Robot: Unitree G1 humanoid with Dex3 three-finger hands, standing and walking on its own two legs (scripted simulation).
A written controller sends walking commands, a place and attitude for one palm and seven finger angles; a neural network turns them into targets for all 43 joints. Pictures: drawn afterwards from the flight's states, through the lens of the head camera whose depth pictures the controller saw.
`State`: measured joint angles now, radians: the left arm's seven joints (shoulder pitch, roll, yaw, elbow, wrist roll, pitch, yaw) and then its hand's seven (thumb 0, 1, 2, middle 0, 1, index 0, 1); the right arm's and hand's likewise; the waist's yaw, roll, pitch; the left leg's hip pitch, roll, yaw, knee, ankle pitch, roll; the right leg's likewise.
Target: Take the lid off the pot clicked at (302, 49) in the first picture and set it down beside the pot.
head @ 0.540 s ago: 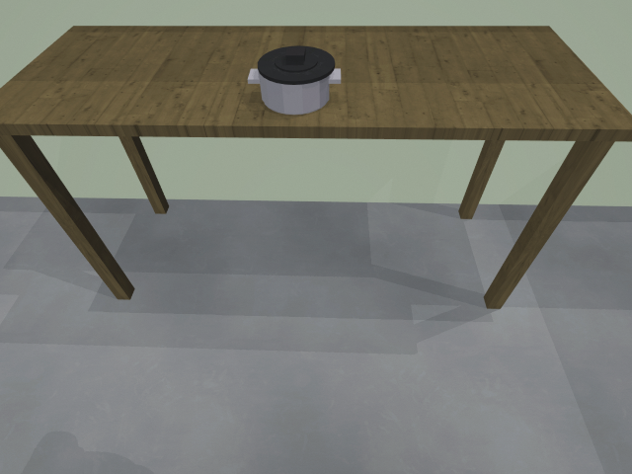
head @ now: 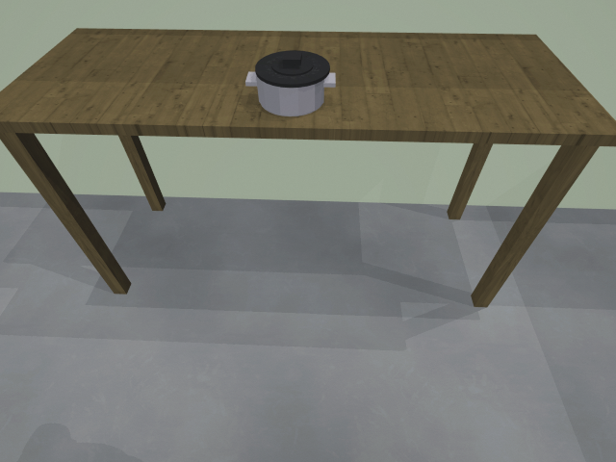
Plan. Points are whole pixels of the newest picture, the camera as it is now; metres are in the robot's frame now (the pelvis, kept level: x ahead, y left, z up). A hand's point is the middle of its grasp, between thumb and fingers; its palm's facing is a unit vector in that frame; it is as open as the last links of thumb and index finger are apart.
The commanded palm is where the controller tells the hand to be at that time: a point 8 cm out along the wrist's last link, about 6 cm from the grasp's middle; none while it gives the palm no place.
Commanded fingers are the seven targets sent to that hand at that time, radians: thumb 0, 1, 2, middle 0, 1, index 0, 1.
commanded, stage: look at it before walking up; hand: left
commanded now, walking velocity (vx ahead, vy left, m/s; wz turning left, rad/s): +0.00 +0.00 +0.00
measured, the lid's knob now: (292, 58) +0.91 +0.09 +0.10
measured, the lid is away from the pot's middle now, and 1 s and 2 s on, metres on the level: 0.01 0.01 0.01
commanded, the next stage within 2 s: take the last steps up to it in 0.10 s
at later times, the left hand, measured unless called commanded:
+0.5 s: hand out of the picture +0.03 +0.20 -0.18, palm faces +0.00 -0.97 -0.23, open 7.4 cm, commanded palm none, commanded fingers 0.00 0.90 0.90 -0.20 -0.30 -0.20 -0.30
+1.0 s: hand out of the picture +0.08 +0.10 -0.17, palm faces +0.13 -0.98 -0.17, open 7.4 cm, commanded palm none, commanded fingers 0.00 0.90 0.90 -0.20 -0.30 -0.20 -0.30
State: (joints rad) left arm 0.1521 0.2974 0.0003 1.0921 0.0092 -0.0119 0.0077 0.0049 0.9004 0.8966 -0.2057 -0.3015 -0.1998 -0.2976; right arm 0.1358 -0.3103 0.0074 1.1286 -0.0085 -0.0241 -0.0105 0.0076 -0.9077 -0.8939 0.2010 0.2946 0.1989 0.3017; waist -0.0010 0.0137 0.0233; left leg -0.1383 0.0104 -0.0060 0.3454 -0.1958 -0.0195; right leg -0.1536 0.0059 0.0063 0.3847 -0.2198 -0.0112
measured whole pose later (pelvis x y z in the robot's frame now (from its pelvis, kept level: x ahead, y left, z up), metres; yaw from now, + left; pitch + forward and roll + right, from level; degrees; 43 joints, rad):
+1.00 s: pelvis +0.20 -0.03 -0.01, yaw -1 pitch +0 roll +2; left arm 0.52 0.07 0.03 1.15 0.02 -0.08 0.03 0.00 0.90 0.90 -0.21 -0.30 -0.20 -0.30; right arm 0.10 -0.15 -0.05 1.02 -0.01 -0.05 0.01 0.01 -0.91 -0.89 0.19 0.29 0.19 0.30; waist 0.05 0.00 0.06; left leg -0.52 0.04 0.14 0.69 -0.18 0.05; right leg 0.08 0.02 -0.08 0.33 -0.40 -0.06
